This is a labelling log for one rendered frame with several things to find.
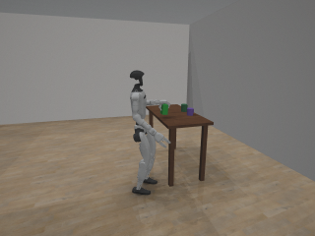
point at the robot left hand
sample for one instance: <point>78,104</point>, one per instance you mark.
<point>163,102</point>

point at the humanoid robot torso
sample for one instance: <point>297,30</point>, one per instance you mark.
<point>142,109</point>

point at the sponge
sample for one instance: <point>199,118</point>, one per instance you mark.
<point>164,109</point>

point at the right robot forearm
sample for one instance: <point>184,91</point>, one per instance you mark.
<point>144,124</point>

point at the left robot forearm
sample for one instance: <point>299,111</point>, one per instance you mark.
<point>152,102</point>

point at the robot right hand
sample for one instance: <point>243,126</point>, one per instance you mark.
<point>160,138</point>

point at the right robot upper arm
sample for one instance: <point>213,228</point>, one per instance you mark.
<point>135,98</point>

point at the robot right thigh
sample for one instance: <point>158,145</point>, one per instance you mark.
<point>144,146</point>

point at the table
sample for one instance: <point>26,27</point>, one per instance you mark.
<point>175,119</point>

